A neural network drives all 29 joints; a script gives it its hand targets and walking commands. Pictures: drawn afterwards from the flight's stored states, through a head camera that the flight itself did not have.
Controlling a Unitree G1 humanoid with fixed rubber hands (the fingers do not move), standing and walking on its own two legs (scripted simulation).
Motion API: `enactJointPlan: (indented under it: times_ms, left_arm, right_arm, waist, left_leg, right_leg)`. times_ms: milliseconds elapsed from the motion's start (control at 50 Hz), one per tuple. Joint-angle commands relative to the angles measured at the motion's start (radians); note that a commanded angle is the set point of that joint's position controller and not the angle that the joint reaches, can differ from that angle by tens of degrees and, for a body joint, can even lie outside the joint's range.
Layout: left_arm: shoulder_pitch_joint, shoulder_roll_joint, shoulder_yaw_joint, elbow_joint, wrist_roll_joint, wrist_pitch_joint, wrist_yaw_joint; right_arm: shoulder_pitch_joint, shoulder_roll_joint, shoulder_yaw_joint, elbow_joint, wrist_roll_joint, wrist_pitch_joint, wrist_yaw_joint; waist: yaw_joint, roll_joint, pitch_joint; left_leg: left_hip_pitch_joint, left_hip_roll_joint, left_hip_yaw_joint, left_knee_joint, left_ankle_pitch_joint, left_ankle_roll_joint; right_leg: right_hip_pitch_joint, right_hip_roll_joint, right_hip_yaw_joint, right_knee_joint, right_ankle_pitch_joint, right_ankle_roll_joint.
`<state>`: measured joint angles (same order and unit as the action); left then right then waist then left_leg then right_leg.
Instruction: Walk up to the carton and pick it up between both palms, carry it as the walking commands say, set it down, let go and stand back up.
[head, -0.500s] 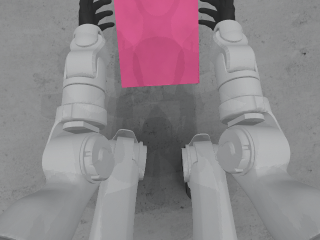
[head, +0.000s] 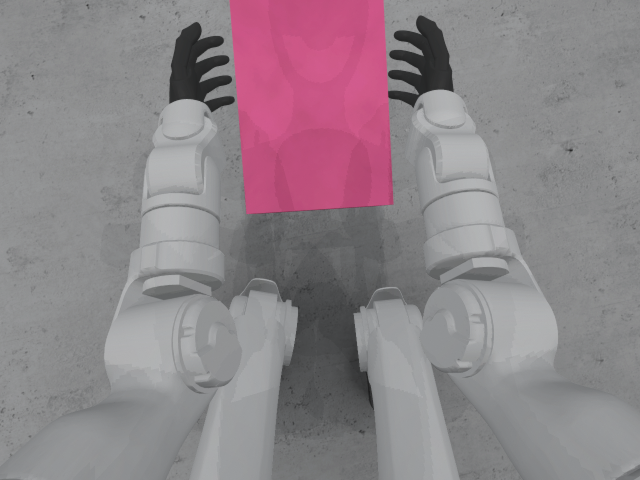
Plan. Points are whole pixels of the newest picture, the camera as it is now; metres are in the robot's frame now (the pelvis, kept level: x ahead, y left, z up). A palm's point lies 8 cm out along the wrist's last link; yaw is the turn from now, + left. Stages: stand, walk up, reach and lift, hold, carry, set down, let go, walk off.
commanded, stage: reach and lift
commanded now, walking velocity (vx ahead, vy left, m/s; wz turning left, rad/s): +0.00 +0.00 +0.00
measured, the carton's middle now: (312, 120) +0.53 +0.03 -0.18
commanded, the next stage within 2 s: none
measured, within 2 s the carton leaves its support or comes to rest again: neither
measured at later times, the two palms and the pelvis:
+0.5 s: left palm (166, 96) +0.48 +0.16 +0.00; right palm (457, 85) +0.51 -0.09 +0.00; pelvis +0.01 +0.00 +0.05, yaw +0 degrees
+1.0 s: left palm (130, 81) +0.46 +0.16 +0.07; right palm (496, 67) +0.49 -0.09 +0.07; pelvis +0.03 +0.00 +0.11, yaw +0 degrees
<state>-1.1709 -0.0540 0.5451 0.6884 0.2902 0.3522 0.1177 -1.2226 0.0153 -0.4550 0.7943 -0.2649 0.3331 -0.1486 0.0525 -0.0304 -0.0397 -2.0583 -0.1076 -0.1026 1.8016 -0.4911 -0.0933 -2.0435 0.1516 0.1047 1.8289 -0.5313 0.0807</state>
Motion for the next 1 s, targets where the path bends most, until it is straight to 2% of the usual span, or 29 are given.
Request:
enactJointPlan:
  times_ms: [0,360,980]
  left_arm:
    - [-0.636,-0.961,-0.484,0.085,-0.149,-0.015,-0.292]
    - [-0.542,-1.015,-0.48,0.099,-0.123,-0.007,-0.285]
    - [-0.307,-1.116,-0.579,0.073,-0.125,-0.043,-0.259]
  right_arm:
    - [-0.608,1.02,0.432,0.052,0.145,-0.023,0.285]
    - [-0.513,1.065,0.415,0.06,0.12,-0.017,0.288]
    - [-0.286,1.138,0.484,0.039,0.107,-0.058,0.293]
  waist:
    - [0.033,-0.028,-1.116]
    - [0.027,-0.013,-1.074]
    - [0.012,0.008,-0.97]
  left_leg:
    - [0.667,-0.069,0.209,-0.162,0.255,0.039]
    - [0.778,-0.071,0.193,-0.291,0.219,0.036]
    - [1.034,-0.065,0.143,-0.524,0.275,0.036]
  right_leg:
    - [0.548,0.057,-0.178,-0.21,0.216,-0.027]
    - [0.627,0.057,-0.168,-0.339,0.179,-0.027]
    - [0.865,0.048,-0.131,-0.562,0.23,-0.035]
